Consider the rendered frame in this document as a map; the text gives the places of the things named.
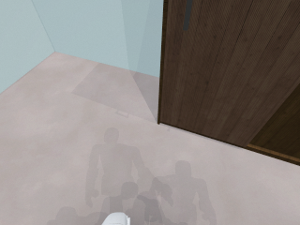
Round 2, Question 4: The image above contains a left robot thigh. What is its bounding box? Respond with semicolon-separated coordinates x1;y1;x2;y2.
102;212;130;225

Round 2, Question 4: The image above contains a handle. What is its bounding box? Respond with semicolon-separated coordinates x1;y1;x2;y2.
183;0;193;31

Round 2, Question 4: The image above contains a wardrobe door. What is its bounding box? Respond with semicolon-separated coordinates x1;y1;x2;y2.
250;83;300;158
160;0;300;147

